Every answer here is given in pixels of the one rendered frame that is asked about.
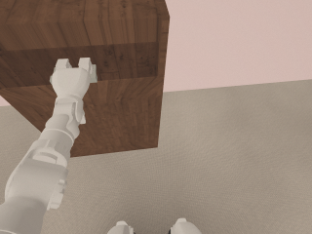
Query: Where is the robot left hand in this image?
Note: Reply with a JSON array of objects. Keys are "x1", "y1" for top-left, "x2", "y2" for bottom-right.
[{"x1": 52, "y1": 58, "x2": 94, "y2": 124}]

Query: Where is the left robot forearm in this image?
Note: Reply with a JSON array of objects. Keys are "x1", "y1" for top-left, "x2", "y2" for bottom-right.
[{"x1": 5, "y1": 95, "x2": 84, "y2": 201}]

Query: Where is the drawer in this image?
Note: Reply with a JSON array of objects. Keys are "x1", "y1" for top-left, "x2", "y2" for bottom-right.
[{"x1": 0, "y1": 41, "x2": 160, "y2": 89}]

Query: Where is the handle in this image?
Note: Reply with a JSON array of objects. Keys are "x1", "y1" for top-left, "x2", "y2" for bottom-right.
[{"x1": 50, "y1": 64, "x2": 98, "y2": 85}]

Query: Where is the left robot upper arm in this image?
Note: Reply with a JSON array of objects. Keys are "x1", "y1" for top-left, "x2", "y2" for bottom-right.
[{"x1": 0, "y1": 158, "x2": 69, "y2": 234}]

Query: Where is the left robot shin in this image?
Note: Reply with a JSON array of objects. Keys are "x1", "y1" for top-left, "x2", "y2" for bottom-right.
[{"x1": 116, "y1": 220, "x2": 129, "y2": 226}]

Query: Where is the robot right thigh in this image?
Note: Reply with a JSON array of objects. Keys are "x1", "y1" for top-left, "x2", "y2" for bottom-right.
[{"x1": 171, "y1": 221, "x2": 202, "y2": 234}]

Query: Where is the cabinet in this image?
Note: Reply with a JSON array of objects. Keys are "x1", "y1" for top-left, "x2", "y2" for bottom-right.
[{"x1": 0, "y1": 0, "x2": 170, "y2": 158}]

